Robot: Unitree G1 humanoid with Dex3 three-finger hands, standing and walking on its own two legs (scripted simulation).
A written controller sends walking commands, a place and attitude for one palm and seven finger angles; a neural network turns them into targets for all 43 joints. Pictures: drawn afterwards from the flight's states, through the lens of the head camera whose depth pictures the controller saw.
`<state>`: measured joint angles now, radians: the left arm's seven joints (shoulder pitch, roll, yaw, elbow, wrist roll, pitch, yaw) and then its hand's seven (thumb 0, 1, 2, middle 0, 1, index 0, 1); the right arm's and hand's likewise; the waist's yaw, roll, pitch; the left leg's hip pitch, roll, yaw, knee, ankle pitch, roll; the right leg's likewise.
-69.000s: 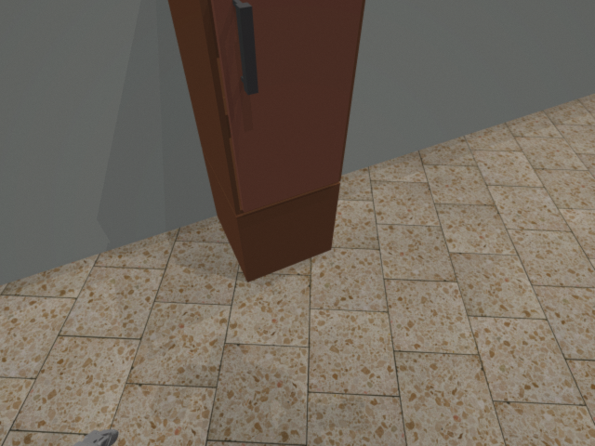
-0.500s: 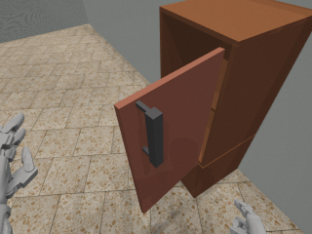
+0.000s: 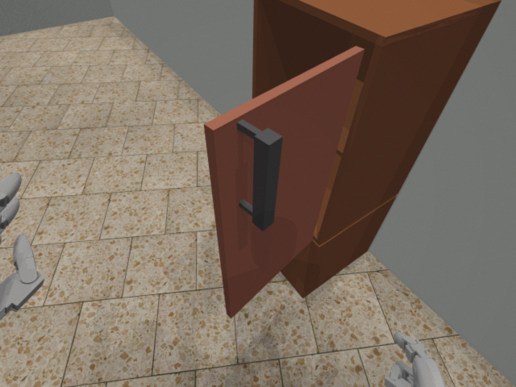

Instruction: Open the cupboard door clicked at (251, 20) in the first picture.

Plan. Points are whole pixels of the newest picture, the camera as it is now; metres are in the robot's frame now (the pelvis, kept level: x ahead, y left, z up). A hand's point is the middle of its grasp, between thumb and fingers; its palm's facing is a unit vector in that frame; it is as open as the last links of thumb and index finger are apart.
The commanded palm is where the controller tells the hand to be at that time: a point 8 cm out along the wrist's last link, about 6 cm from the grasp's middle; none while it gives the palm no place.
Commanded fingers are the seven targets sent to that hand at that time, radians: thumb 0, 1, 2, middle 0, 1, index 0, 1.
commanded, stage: step back with the hand held close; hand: left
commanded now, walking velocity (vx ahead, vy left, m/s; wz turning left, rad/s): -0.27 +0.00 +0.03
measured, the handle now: (254, 178) +0.36 +0.03 +0.16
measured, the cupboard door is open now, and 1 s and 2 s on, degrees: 100 100 100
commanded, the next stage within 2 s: stop stepping back and stand still in 0.52 s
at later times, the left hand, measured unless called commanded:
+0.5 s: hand out of the picture +0.12 +0.29 +0.18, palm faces +0.43 -0.82 -0.39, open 7.5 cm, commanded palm +0.06 +0.33 +0.18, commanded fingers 0.00 0.90 0.90 -0.20 -0.30 -0.20 -0.30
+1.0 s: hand out of the picture +0.02 +0.28 +0.17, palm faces +0.42 -0.83 -0.37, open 7.5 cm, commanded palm -0.04 +0.32 +0.18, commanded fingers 0.00 0.90 0.90 -0.20 -0.30 -0.20 -0.30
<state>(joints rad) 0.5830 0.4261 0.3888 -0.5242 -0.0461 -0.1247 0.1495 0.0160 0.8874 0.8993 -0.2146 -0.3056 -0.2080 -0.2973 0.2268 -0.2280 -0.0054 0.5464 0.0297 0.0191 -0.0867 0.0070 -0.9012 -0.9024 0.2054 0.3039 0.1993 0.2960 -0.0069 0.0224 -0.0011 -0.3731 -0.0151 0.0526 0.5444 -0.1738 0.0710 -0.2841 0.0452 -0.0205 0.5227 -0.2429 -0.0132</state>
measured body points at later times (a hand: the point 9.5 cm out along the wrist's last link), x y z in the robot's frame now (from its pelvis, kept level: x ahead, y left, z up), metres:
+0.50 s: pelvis -0.09 +0.03 +0.01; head -0.08 +0.07 +0.46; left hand +0.09 +0.33 +0.20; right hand +0.07 -0.19 -0.07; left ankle +0.02 +0.10 -0.73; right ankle -0.17 -0.12 -0.67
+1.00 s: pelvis -0.19 +0.03 +0.00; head -0.22 +0.04 +0.45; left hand -0.01 +0.33 +0.19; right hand -0.07 -0.24 -0.08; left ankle -0.13 +0.12 -0.73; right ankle -0.26 -0.08 -0.73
